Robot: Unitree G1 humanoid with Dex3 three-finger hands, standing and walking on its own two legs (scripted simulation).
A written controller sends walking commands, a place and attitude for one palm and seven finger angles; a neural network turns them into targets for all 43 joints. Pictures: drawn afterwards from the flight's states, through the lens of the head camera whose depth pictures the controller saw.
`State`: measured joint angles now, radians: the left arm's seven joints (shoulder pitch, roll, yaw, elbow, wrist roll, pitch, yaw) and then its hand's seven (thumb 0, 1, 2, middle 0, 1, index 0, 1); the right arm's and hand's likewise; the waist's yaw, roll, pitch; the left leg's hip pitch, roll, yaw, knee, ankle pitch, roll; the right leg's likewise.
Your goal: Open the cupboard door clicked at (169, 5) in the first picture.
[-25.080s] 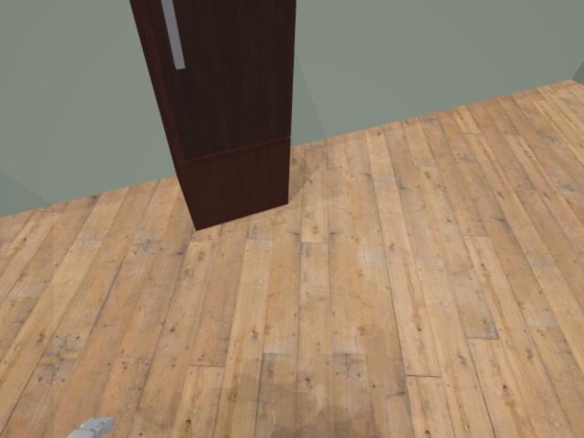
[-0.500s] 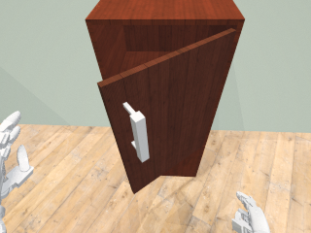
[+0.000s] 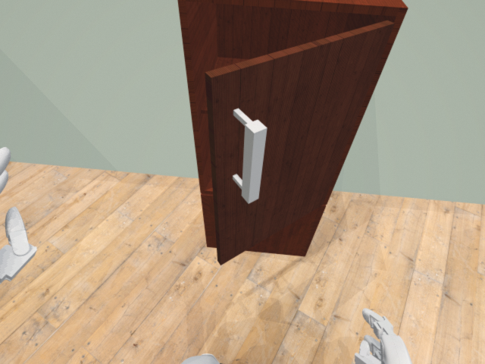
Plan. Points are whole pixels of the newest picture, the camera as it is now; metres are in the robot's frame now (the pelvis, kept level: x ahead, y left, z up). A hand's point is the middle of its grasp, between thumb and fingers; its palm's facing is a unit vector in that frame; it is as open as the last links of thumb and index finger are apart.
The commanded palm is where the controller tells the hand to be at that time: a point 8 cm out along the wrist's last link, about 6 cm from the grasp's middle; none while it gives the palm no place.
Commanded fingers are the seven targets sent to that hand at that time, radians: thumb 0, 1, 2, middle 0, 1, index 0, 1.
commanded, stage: step back with the hand held close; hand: left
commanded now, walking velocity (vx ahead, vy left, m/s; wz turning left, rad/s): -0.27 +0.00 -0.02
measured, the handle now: (245, 158) +0.43 +0.03 +0.11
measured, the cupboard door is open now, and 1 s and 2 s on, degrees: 39 39 39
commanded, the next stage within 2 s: stop stepping back and stand still in 0.24 s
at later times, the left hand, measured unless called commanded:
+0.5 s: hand out of the picture +0.11 +0.26 +0.19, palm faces +0.35 -0.84 -0.41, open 7.4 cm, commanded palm +0.05 +0.31 +0.19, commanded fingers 0.00 0.90 0.90 -0.20 -0.30 -0.20 -0.30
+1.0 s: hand out of the picture +0.05 +0.24 +0.18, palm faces +0.31 -0.85 -0.43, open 7.4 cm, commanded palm -0.01 +0.30 +0.19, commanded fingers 0.00 0.90 0.90 -0.20 -0.30 -0.20 -0.30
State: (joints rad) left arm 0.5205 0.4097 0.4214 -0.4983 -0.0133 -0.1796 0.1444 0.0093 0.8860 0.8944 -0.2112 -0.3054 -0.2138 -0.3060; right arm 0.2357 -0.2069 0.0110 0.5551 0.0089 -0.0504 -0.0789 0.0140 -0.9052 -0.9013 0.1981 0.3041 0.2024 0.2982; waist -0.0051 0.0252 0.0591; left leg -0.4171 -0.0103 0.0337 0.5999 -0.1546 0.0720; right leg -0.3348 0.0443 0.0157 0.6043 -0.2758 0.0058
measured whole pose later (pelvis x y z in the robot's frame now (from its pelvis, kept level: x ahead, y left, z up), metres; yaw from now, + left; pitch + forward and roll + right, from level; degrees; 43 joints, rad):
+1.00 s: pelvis -0.18 +0.01 +0.01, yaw -6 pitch -2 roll +1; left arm 0.52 0.43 0.40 -0.48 -0.03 -0.20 0.15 0.01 0.89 0.89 -0.21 -0.31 -0.21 -0.31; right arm 0.22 -0.22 -0.01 0.61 -0.01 -0.12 -0.06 0.02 -0.91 -0.90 0.19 0.30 0.20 0.30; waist -0.04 -0.07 -0.01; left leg -0.28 -0.03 0.09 0.54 -0.22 0.06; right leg -0.20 0.01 0.00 0.69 -0.46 0.02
